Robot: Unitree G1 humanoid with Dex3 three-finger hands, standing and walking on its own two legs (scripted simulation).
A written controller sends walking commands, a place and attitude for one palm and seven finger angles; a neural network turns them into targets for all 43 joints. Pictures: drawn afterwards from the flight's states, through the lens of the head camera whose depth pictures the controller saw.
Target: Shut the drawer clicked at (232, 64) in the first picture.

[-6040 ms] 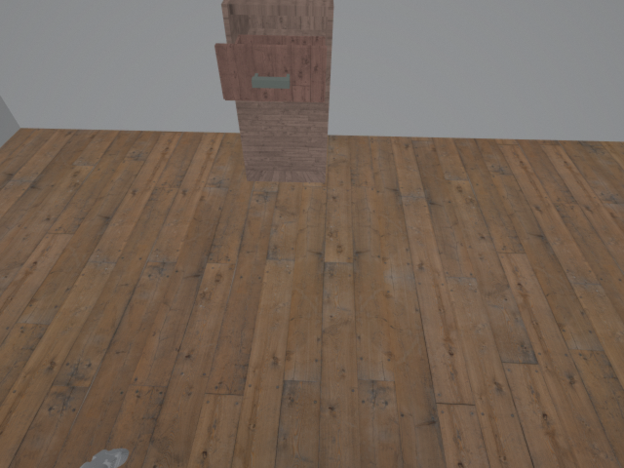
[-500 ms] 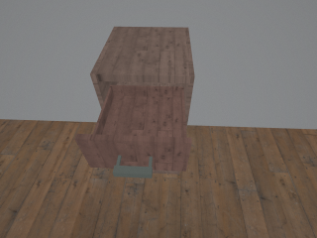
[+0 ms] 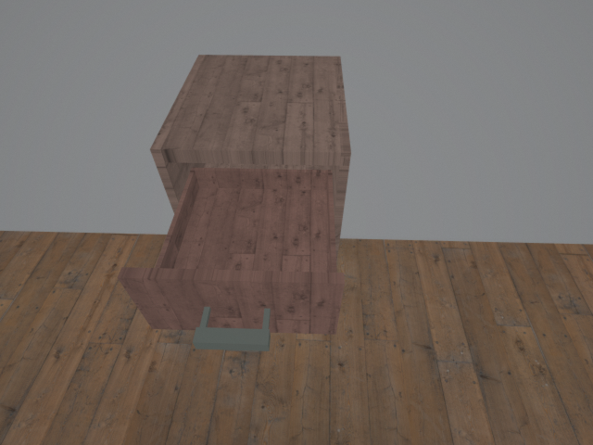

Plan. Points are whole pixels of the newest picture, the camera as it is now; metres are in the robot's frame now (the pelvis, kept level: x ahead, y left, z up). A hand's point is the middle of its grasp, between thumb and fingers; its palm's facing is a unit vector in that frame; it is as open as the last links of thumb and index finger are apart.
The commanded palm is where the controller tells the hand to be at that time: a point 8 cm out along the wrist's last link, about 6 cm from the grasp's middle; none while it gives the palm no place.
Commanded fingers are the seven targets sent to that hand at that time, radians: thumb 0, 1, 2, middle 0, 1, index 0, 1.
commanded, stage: look again from close up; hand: left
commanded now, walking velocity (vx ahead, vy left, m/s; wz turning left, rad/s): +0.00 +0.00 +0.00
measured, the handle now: (234, 326) +0.32 +0.13 -0.09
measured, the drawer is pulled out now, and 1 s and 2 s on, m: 0.28 0.28 0.28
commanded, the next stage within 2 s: raise the hand and make a fist in 0.20 s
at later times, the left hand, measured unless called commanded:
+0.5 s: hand (184, 414) +0.17 +0.16 -0.03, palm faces +0.22 -0.96 -0.15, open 7.0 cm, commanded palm +0.09 +0.19 -0.06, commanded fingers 0.00 0.90 0.90 -0.42 -0.54 -0.42 -0.54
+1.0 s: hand (228, 435) +0.15 +0.10 -0.03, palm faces -0.10 -0.99 -0.07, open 4.5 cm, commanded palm +0.10 +0.18 -0.03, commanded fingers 0.00 0.90 0.90 -0.92 -1.08 -0.92 -1.08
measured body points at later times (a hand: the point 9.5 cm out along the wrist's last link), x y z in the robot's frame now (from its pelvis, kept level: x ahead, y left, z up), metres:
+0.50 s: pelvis -0.01 -0.02 -0.01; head -0.01 -0.05 +0.44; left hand +0.16 +0.21 -0.02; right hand +0.09 -0.28 -0.14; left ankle -0.01 +0.05 -0.74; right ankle -0.02 -0.12 -0.74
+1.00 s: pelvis -0.05 -0.08 -0.09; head +0.01 -0.08 +0.35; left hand +0.15 +0.15 -0.02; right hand +0.18 -0.25 -0.17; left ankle -0.01 +0.05 -0.74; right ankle -0.02 -0.12 -0.74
